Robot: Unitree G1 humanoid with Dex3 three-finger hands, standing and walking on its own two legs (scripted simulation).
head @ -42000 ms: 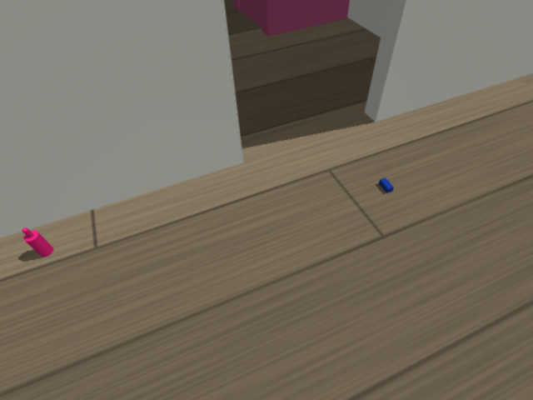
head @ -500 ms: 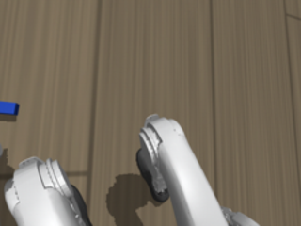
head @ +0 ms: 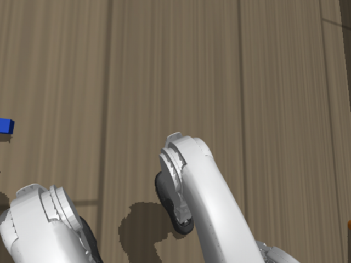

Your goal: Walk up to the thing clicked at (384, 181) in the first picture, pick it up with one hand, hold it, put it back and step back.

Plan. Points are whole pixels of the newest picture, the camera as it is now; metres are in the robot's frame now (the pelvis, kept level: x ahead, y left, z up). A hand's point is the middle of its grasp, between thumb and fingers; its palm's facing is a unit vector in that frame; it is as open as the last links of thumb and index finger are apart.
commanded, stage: rise first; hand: left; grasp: from above
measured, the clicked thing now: out of the picture +0.47 +0.29 -0.31
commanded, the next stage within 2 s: none
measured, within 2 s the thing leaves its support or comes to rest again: neither
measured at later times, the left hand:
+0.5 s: hand out of the picture +0.43 +0.33 -0.21, palm faces -0.08 -0.42 -0.90, open 13.9 cm
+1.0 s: hand out of the picture +0.42 +0.33 -0.21, palm faces -0.09 -0.42 -0.90, open 13.9 cm
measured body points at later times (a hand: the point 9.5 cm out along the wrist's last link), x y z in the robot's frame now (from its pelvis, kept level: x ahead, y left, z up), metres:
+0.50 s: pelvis +0.00 +0.00 +0.00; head +0.28 +0.09 +0.34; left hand +0.44 +0.35 -0.16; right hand -0.01 -0.26 -0.06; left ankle +0.07 +0.14 -0.29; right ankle +0.12 -0.13 -0.29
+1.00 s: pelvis +0.00 +0.00 +0.00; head +0.28 +0.09 +0.34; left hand +0.43 +0.35 -0.16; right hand -0.01 -0.26 -0.06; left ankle +0.07 +0.14 -0.29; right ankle +0.12 -0.13 -0.29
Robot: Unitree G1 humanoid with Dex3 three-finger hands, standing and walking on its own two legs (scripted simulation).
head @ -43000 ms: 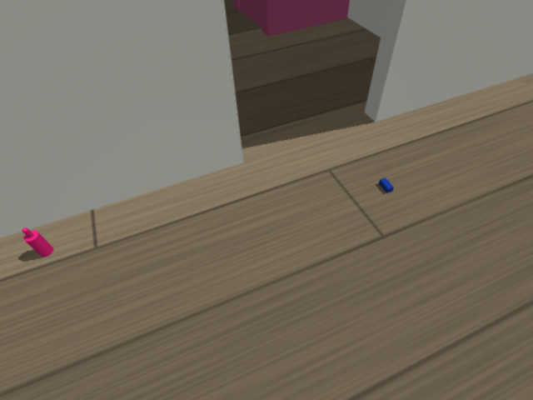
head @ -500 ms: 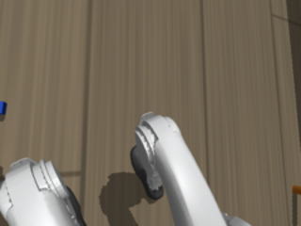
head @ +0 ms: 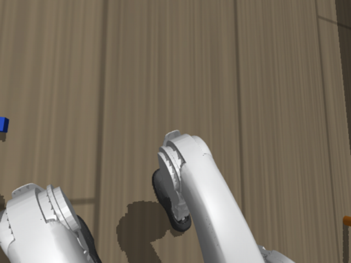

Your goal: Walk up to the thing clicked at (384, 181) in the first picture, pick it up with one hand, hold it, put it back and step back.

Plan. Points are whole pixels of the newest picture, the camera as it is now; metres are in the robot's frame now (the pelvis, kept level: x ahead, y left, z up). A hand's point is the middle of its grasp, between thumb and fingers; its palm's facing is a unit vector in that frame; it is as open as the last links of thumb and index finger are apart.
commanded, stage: rise first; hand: left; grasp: from above
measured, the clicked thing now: out of the picture +0.48 +0.29 -0.32
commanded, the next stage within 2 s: none
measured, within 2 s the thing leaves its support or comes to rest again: neither
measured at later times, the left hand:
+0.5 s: hand out of the picture +0.43 +0.33 -0.22, palm faces -0.06 -0.43 -0.90, open 13.9 cm
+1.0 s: hand out of the picture +0.43 +0.33 -0.22, palm faces -0.06 -0.44 -0.90, open 13.9 cm
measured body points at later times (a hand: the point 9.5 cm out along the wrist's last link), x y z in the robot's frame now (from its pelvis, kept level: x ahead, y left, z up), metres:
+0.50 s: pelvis +0.00 +0.00 +0.00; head +0.29 +0.09 +0.34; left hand +0.44 +0.35 -0.17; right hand +0.00 -0.26 -0.06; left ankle +0.07 +0.14 -0.30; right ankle +0.12 -0.13 -0.30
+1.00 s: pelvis +0.00 +0.00 +0.00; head +0.29 +0.09 +0.34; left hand +0.44 +0.34 -0.17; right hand -0.01 -0.26 -0.06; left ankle +0.07 +0.14 -0.30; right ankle +0.12 -0.13 -0.30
